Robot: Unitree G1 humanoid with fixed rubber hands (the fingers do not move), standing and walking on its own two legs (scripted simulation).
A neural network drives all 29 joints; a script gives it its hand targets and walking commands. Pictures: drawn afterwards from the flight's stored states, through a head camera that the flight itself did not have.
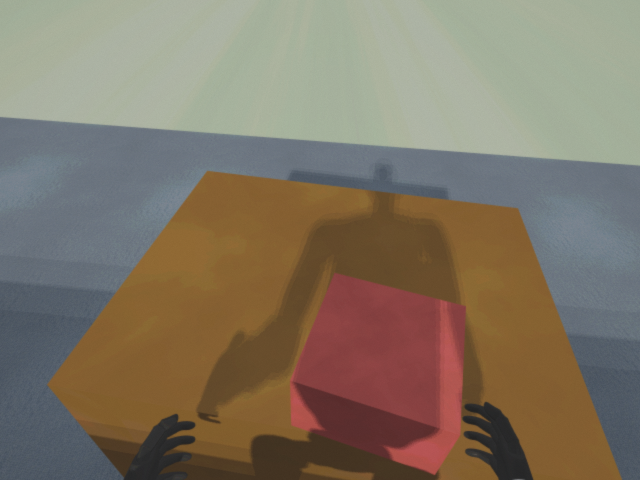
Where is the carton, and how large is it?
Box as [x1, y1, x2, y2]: [290, 273, 465, 474]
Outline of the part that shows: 334,273 290,379 291,424 434,474 459,435 465,306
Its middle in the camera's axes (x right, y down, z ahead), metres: +0.10 +0.21 +0.65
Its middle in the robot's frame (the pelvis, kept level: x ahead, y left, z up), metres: +0.36 -0.11 -0.10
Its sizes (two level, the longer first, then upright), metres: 0.234 0.225 0.142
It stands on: a pedestal, 0.60 m high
